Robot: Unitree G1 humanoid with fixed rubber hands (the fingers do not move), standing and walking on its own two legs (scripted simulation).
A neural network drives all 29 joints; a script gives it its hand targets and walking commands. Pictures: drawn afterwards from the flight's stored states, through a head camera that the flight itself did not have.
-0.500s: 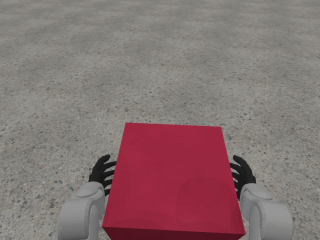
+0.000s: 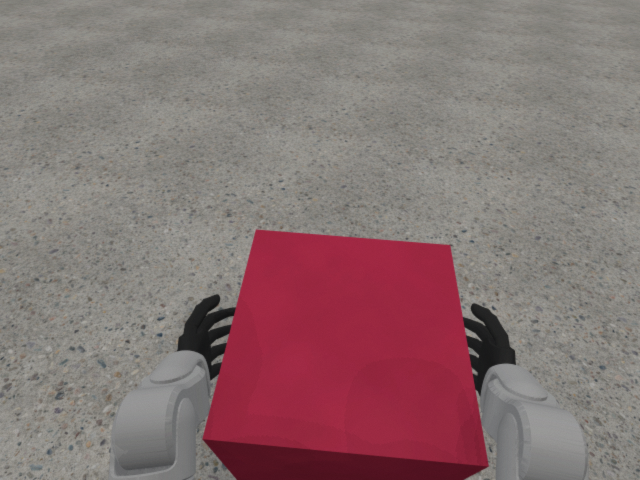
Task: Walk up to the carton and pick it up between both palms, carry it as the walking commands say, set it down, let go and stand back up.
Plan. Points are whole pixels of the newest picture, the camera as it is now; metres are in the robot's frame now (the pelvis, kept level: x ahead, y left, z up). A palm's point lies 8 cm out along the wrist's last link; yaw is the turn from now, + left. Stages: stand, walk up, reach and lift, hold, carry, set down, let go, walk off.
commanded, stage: carry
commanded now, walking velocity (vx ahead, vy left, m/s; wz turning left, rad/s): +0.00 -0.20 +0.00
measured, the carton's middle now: (340, 372) +0.29 -0.01 +0.01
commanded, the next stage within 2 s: none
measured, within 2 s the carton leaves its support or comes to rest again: neither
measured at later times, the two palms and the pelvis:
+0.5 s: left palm (304, 400) +0.21 +0.03 +0.09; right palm (627, 401) +0.22 -0.30 +0.10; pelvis -0.04 -0.14 +0.01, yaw +0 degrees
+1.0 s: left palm (431, 452) +0.17 -0.09 +0.08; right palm out of the picture +0.19 -0.42 +0.11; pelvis -0.06 -0.27 +0.01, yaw +0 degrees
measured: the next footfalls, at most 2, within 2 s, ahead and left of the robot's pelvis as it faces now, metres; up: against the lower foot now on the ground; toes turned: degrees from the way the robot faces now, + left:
left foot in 0.24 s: +0.02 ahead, +0.04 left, +0.00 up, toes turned +10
right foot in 0.54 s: +0.04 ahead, -0.31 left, +0.00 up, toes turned -4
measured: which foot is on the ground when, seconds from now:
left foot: up 0.00-0.22, down 0.24-0.56, up 0.58-0.82, down 0.84-1.00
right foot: down 0.00-0.24, up 0.26-0.52, down 0.54-0.86, up 0.88-1.00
